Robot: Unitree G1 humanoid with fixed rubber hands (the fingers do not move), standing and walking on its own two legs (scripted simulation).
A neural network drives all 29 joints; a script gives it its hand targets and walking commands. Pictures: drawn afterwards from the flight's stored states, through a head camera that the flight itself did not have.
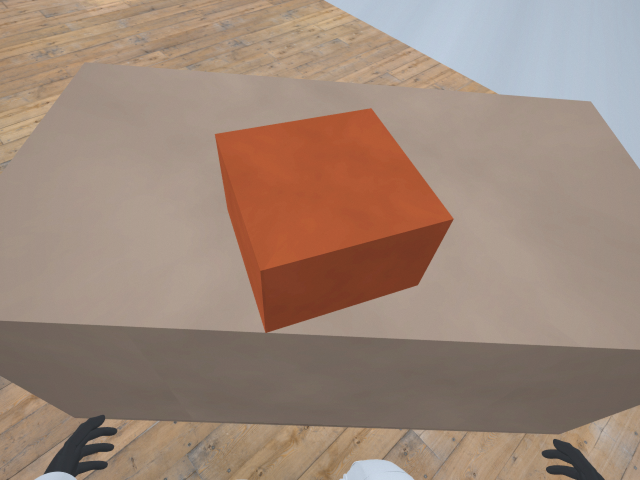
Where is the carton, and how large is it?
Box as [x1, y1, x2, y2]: [215, 108, 453, 332]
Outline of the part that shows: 371,108 215,134 228,212 265,332 416,285 453,219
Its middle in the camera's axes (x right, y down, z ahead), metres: +0.01 -0.04 +0.66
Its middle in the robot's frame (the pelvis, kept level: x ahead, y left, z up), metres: +0.51 -0.01 -0.03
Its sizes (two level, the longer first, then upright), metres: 0.281 0.273 0.184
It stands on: a pedestal, 0.65 m high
